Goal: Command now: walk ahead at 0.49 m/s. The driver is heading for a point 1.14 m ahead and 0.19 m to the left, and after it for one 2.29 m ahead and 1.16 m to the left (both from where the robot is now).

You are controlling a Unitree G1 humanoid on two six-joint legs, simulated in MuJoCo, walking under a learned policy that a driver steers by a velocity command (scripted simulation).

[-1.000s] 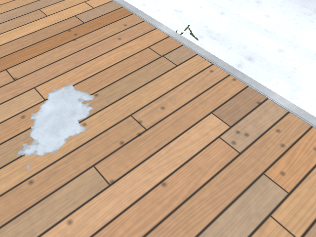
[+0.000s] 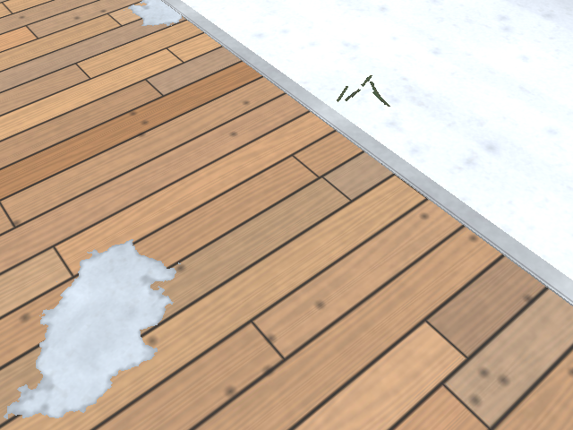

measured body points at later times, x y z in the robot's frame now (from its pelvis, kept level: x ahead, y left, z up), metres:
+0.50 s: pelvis +0.29 +0.08 +0.00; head +0.31 +0.09 +0.45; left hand +0.36 +0.35 -0.14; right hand +0.36 -0.18 -0.12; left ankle +0.32 +0.16 -0.74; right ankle +0.26 -0.09 -0.65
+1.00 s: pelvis +0.56 +0.01 -0.01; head +0.59 +0.00 +0.44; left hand +0.70 +0.27 -0.13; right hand +0.57 -0.25 -0.16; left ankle +0.42 +0.15 -0.64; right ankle +0.64 -0.07 -0.74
